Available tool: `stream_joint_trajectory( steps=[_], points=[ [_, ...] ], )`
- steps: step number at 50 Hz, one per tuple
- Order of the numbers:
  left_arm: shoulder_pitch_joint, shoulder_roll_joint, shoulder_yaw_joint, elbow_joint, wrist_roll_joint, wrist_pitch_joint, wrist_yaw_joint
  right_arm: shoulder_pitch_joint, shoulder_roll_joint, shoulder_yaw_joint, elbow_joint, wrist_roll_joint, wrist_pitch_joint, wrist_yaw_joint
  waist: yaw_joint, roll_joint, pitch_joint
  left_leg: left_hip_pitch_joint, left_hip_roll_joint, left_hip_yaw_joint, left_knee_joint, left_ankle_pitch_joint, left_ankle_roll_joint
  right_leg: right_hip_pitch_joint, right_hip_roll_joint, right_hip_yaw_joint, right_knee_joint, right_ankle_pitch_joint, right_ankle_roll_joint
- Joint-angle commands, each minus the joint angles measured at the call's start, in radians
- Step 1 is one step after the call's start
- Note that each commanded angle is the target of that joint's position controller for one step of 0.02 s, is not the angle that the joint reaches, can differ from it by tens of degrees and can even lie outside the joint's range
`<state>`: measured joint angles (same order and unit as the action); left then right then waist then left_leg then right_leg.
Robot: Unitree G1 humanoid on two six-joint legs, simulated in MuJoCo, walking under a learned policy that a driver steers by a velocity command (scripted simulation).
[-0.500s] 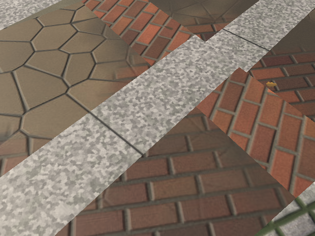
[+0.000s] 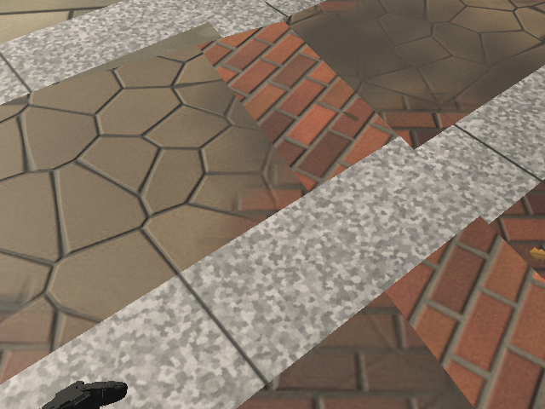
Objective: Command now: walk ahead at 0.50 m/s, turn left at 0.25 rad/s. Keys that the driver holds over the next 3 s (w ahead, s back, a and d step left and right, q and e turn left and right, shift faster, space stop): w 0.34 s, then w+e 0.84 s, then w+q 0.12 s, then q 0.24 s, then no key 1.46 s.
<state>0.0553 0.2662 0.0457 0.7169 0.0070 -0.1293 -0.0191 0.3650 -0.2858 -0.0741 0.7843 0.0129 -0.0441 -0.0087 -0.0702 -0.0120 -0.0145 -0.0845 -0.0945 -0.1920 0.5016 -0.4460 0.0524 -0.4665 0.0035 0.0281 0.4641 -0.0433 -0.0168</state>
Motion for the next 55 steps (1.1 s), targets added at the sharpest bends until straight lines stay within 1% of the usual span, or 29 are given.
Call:
stream_joint_trajectory(
  steps=[1,2,3,4,5,7,10,15,20,22,23,24,25,26,27,28,30,32,36,41,46,48,49,50,51,52,53,54,55],
  points=[
    [0.334,0.278,0.089,0.008,0.022,-0.014,0.009,0.098,-0.024,0.009,-0.076,0.008,-0.025,0.0,0.134,-0.153,-0.313,-0.434,0.027,0.038,0.553,0.285,0.0,0.755,-0.322,0.462,-0.009,-0.09,-0.257],
    [0.391,0.236,0.084,0.04,-0.008,-0.003,-0.001,0.11,-0.052,0.012,-0.072,0.015,-0.035,0.001,0.149,-0.288,-0.316,-0.636,0.011,0.034,0.727,-0.133,-0.02,0.811,-0.41,0.746,-0.144,-0.312,-0.308],
    [0.344,0.166,0.062,0.029,-0.022,0.002,-0.001,0.016,-0.129,-0.007,-0.082,0.023,-0.037,0.004,0.166,-0.161,-0.168,-0.726,0.064,0.003,0.806,-0.08,-0.014,0.709,-0.38,0.668,-0.164,-0.443,-0.262],
    [0.283,0.139,0.05,0.015,-0.013,0.012,0.002,-0.071,-0.129,-0.005,-0.102,0.016,-0.036,0.005,0.156,-0.076,-0.08,-0.727,0.108,0.047,0.8,0.002,-0.011,0.584,-0.339,0.536,-0.177,-0.402,-0.227],
    [0.234,0.118,0.04,0.012,-0.005,0.018,0.0,-0.119,-0.117,-0.005,-0.118,-0.001,-0.037,0.007,0.133,-0.042,-0.008,-0.71,0.141,0.076,0.733,0.063,-0.011,0.462,-0.295,0.442,-0.208,-0.308,-0.217],
    [0.193,0.092,0.027,0.012,0.004,0.016,-0.002,-0.102,-0.089,-0.007,-0.115,-0.005,-0.032,0.01,0.085,-0.081,0.015,-0.615,0.187,0.093,0.636,0.128,-0.017,0.339,-0.236,0.332,-0.252,-0.158,-0.201],
    [0.212,0.125,0.036,0.031,-0.008,0.011,0.001,-0.117,-0.05,0.004,-0.125,-0.008,-0.027,0.01,0.076,-0.084,0.008,-0.603,0.202,0.129,0.514,0.189,-0.04,0.31,-0.221,0.228,-0.292,0.013,-0.221],
    [0.267,0.162,0.044,0.066,-0.023,0.028,0.013,-0.268,-0.016,0.022,-0.159,-0.006,-0.037,0.02,0.124,-0.062,0.023,-0.543,0.183,0.169,0.198,0.441,-0.058,0.316,-0.182,0.092,-0.306,0.091,-0.188],
    [0.355,0.173,0.045,0.111,-0.036,0.052,0.015,-0.393,-0.034,0.017,-0.208,0.006,-0.053,0.041,0.156,-0.066,0.062,-0.496,0.14,0.174,0.043,0.443,-0.043,0.39,-0.224,0.133,-0.248,0.076,-0.171],
    [0.344,0.194,0.052,0.114,-0.036,0.064,0.021,-0.36,-0.062,0.006,-0.206,0.005,-0.063,0.046,0.119,-0.081,0.049,-0.422,0.125,0.171,-0.006,0.387,-0.024,0.418,-0.242,0.165,-0.193,0.112,-0.152],
    [0.324,0.201,0.053,0.112,-0.037,0.068,0.024,-0.293,-0.081,-0.005,-0.188,0.002,-0.067,0.043,0.072,-0.081,0.017,-0.311,0.108,0.188,-0.043,0.385,-0.008,0.405,-0.225,0.154,-0.125,0.198,-0.134],
    [0.321,0.179,0.044,0.108,-0.032,0.068,0.024,-0.168,-0.125,-0.027,-0.153,-0.006,-0.068,0.034,0.013,-0.064,-0.067,-0.111,0.112,0.19,-0.048,0.393,0.019,0.356,-0.173,0.118,0.019,0.275,-0.106],
    [0.3,0.118,0.021,0.077,-0.011,0.062,0.023,0.012,-0.198,-0.049,-0.13,-0.027,-0.067,0.021,-0.065,0.021,-0.219,0.181,0.285,0.026,-0.003,0.43,0.085,0.178,-0.106,0.067,0.306,0.092,-0.063],
    [0.436,0.014,-0.01,0.062,-0.019,0.043,0.022,0.075,-0.266,-0.064,-0.11,-0.031,-0.052,0.021,-0.018,0.295,-0.357,0.498,0.527,-0.38,-0.071,0.278,0.225,-0.193,0.029,-0.003,0.653,-0.461,0.001],
    [0.406,0.106,0.012,0.078,-0.041,0.034,0.021,0.096,-0.18,-0.044,-0.108,-0.023,-0.046,0.02,-0.051,0.244,-0.35,0.459,0.517,-0.485,-0.148,0.126,0.221,-0.293,-0.005,0.103,0.794,-0.537,0.003],
    [0.321,0.156,0.029,0.053,-0.053,0.034,0.021,0.041,-0.138,-0.029,-0.106,-0.015,-0.047,0.017,-0.049,0.185,-0.207,0.346,0.486,-0.34,-0.169,0.121,0.183,-0.35,-0.045,0.095,0.833,-0.457,0.0],
    [0.242,0.14,0.034,0.036,-0.034,0.047,0.024,-0.083,-0.083,-0.01,-0.105,-0.021,-0.051,0.021,0.009,0.115,-0.066,0.099,0.412,-0.146,-0.238,0.238,0.155,-0.292,-0.108,0.069,0.767,-0.323,0.003],
    [0.273,0.103,0.035,0.04,-0.038,0.074,0.022,-0.144,-0.058,-0.008,-0.095,-0.026,-0.064,0.024,0.064,0.14,-0.02,-0.036,0.377,-0.026,-0.31,0.312,0.145,-0.197,-0.138,0.075,0.718,-0.268,0.007],
    [0.218,0.067,0.033,0.007,-0.029,0.102,0.02,-0.15,-0.093,-0.026,-0.059,-0.028,-0.078,0.014,0.083,0.082,0.029,-0.071,0.384,0.129,-0.367,0.457,0.156,-0.24,-0.148,0.082,0.614,-0.146,0.029],
    [0.072,0.043,0.02,-0.038,-0.026,0.093,-0.012,-0.118,-0.136,-0.04,-0.026,-0.021,-0.064,-0.001,0.035,0.059,0.066,-0.035,0.354,0.3,-0.374,0.484,0.116,-0.202,-0.129,0.012,0.336,0.076,0.014],
    [-0.04,0.064,0.023,-0.104,-0.027,0.098,-0.035,-0.065,-0.18,-0.057,0.012,0.006,-0.035,-0.002,0.008,0.063,0.101,0.117,0.401,0.354,-0.309,0.546,0.084,-0.21,-0.103,-0.05,0.203,-0.028,-0.038],
    [-0.003,0.093,0.039,-0.114,-0.023,0.102,-0.039,-0.078,-0.209,-0.065,0.013,0.015,-0.021,-0.006,0.046,0.091,0.058,0.156,0.401,0.386,-0.184,0.847,0.061,-0.112,-0.045,-0.108,0.19,-0.136,-0.076],
    [0.086,0.121,0.058,-0.097,-0.024,0.104,-0.037,-0.091,-0.219,-0.067,0.011,0.02,-0.012,-0.008,0.102,0.097,0.002,0.149,0.384,0.411,-0.043,1.003,0.044,0.015,0.003,-0.143,0.169,-0.16,-0.101],
    [0.252,0.174,0.09,-0.051,-0.029,0.105,-0.028,-0.097,-0.201,-0.059,0.008,0.022,-0.006,-0.011,0.188,0.074,-0.083,0.071,0.34,0.443,0.174,1.03,0.012,0.251,0.058,-0.156,0.111,-0.107,-0.137],
    [0.404,0.276,0.127,-0.018,-0.033,0.114,-0.006,-0.074,-0.15,-0.037,-0.013,-0.009,-0.011,-0.014,0.235,-0.065,-0.175,-0.19,0.291,0.452,0.507,0.685,-0.045,0.552,-0.077,0.083,0.088,-0.068,-0.203],
    [0.349,0.373,0.131,-0.038,-0.038,0.101,-0.007,0.01,-0.014,0.008,-0.072,-0.038,-0.042,-0.001,0.102,-0.288,-0.275,-0.607,0.081,0.296,0.823,-0.156,-0.101,0.826,-0.301,0.667,-0.053,-0.272,-0.397],
    [0.378,0.278,0.105,-0.061,-0.032,0.086,-0.015,-0.115,-0.108,-0.007,-0.08,0.008,-0.077,0.011,0.192,-0.141,-0.332,-0.715,0.095,0.112,0.9,-0.142,-0.079,0.843,-0.335,0.778,-0.178,-0.362,-0.388],
    [0.345,0.225,0.088,-0.05,-0.024,0.072,-0.017,-0.192,-0.142,-0.015,-0.104,0.037,-0.094,0.016,0.19,-0.102,-0.191,-0.784,0.136,0.12,0.874,-0.044,-0.052,0.75,-0.311,0.638,-0.183,-0.285,-0.34],
    [0.285,0.195,0.079,-0.057,-0.027,0.067,-0.015,-0.197,-0.127,-0.011,-0.096,0.019,-0.102,0.008,0.147,-0.029,-0.124,-0.738,0.18,0.116,0.79,0.044,-0.04,0.609,-0.267,0.522,-0.171,-0.19,-0.304]
  ],
)
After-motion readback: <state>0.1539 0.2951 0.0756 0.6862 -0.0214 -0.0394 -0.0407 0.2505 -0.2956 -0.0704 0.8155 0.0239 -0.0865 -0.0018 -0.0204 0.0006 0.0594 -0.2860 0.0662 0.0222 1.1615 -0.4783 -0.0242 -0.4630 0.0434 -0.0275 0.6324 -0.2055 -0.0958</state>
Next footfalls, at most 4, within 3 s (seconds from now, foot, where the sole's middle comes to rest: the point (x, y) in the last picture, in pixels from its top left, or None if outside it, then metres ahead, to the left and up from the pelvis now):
0.50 left None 0.42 0.14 -0.76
1.02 right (331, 342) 0.65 -0.17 -0.76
1.50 left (291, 236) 0.99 -0.10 -0.76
1.90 right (370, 261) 0.89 -0.32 -0.76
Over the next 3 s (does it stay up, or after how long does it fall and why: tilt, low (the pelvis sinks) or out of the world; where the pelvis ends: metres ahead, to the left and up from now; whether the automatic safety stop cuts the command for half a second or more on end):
stays up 0.90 -0.22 0.01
